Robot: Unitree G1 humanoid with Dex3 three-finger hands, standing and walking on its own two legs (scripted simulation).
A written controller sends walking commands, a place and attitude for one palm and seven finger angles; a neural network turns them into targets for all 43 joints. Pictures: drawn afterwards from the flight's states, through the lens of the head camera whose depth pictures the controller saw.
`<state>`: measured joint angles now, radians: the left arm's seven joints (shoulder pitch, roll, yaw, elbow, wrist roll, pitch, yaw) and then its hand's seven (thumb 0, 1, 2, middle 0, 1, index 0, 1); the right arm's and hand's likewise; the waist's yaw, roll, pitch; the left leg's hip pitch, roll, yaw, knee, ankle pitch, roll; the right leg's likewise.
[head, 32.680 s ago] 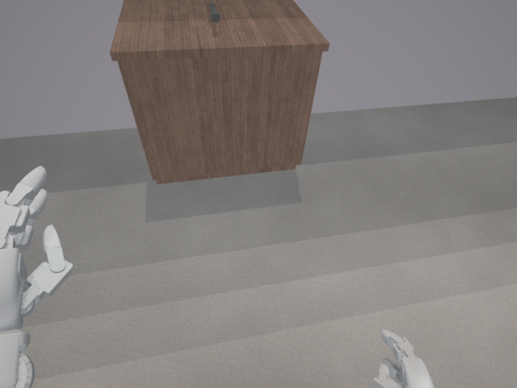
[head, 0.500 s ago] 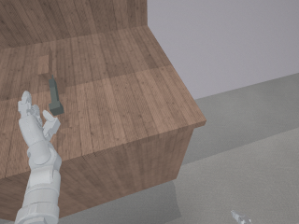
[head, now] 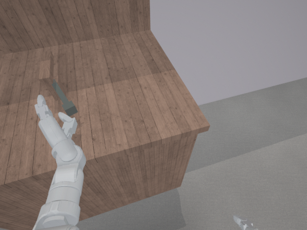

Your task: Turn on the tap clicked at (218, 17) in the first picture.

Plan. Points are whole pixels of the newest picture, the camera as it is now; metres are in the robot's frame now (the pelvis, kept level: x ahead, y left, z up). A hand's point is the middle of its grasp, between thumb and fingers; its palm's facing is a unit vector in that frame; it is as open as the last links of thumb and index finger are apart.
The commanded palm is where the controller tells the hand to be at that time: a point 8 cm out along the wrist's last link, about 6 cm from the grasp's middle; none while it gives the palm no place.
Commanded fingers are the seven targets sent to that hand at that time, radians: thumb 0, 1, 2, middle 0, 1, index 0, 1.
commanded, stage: push the lever round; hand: left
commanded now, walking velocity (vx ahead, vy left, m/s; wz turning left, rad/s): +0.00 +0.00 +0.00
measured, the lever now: (70, 108) +0.42 +0.25 +0.08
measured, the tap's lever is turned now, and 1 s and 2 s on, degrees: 20 46 74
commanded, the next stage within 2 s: lift the hand up off the lever in 1.86 s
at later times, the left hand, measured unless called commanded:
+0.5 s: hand (87, 113) +0.41 +0.20 +0.07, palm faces +0.74 -0.67 -0.10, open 7.7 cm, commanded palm +0.36 +0.22 +0.07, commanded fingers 0.00 0.90 0.90 -0.15 -0.15 -0.15 -0.15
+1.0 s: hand (99, 106) +0.43 +0.18 +0.07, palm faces +0.79 -0.61 -0.10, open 7.7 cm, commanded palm +0.38 +0.19 +0.07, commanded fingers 0.00 0.90 0.90 -0.15 -0.15 -0.15 -0.15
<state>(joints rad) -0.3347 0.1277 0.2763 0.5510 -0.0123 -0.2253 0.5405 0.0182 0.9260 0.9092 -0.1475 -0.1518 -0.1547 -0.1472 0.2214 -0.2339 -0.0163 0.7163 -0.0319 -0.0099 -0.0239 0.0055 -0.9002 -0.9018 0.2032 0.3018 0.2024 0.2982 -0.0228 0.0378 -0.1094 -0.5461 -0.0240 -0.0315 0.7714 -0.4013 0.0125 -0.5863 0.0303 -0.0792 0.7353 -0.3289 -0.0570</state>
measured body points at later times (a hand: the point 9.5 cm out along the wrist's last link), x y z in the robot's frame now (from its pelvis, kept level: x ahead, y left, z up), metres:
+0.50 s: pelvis +0.00 +0.00 +0.00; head +0.04 -0.01 +0.45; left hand +0.37 +0.24 +0.07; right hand +0.11 -0.25 -0.13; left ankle -0.01 +0.11 -0.71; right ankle +0.02 -0.08 -0.71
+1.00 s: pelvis +0.00 -0.01 -0.01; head +0.05 -0.02 +0.44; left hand +0.39 +0.20 +0.08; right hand +0.09 -0.25 -0.14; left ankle -0.01 +0.11 -0.71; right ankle +0.02 -0.08 -0.71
